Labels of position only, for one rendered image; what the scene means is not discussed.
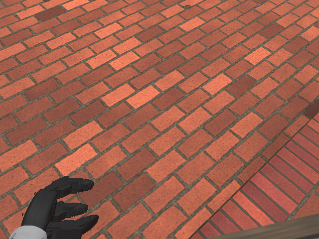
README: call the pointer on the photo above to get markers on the left robot forearm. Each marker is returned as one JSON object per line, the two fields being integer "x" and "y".
{"x": 28, "y": 232}

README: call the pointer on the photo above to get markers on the left robot hand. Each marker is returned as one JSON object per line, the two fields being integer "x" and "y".
{"x": 45, "y": 212}

